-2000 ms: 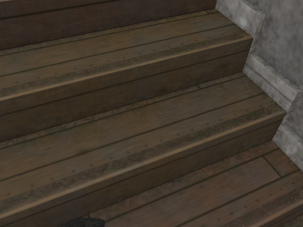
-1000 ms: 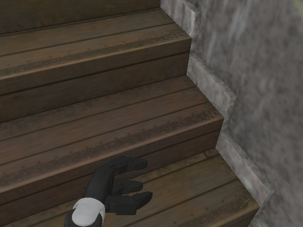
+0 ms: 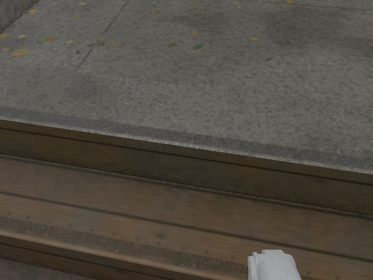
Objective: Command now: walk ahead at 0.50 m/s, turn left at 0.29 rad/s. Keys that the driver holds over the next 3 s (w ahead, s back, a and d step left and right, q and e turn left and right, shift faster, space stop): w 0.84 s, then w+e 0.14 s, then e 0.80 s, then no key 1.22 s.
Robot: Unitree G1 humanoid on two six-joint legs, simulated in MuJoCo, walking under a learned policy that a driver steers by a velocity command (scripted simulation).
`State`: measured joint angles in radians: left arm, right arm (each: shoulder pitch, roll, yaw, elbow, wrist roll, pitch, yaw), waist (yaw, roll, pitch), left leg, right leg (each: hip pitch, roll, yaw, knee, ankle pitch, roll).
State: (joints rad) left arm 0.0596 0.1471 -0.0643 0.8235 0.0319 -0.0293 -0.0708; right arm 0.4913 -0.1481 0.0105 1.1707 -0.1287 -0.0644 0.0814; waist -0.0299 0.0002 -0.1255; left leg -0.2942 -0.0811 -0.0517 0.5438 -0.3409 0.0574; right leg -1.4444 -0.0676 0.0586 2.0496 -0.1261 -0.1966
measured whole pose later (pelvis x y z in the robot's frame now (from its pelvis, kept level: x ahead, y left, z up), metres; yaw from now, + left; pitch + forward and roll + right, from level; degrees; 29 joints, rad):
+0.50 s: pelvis +0.23 -0.08 +0.16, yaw +3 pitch +4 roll +0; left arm 0.55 0.10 -0.04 1.13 0.11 -0.09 -0.07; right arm 0.12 -0.19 0.02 0.90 -0.03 -0.07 0.06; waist 0.07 0.01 -0.11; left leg -1.38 0.00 -0.12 2.08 -0.10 0.24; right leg -0.30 0.04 -0.06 0.65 -0.43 -0.08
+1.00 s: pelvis +0.54 -0.01 +0.33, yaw +1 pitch +3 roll +2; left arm 0.19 0.19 0.01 0.87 0.01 -0.06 -0.09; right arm 0.41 -0.18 -0.01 1.13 -0.11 -0.04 0.07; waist -0.01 -0.03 -0.07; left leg -0.36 -0.07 0.16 0.65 -0.36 0.09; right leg -1.30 0.05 0.25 2.27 -0.03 -0.27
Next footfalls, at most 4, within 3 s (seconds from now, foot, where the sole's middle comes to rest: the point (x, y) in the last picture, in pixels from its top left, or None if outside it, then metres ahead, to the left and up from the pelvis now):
0.12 right None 0.21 -0.16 -0.59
0.74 left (174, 228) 0.57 0.06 -0.42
1.22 right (232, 119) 0.83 -0.13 -0.25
1.70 left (171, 95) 0.96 0.06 -0.25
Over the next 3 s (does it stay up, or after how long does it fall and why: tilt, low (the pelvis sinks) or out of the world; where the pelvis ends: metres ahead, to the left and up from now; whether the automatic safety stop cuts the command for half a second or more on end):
stays up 0.86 -0.03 0.53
